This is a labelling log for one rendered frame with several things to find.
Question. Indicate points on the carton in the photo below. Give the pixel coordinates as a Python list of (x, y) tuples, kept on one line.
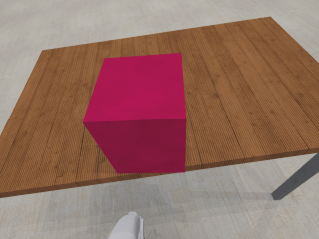
[(137, 113)]

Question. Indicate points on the robot left thigh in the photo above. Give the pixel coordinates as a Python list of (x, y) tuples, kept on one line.
[(129, 227)]

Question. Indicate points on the table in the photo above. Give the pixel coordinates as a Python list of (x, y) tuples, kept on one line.
[(251, 94)]

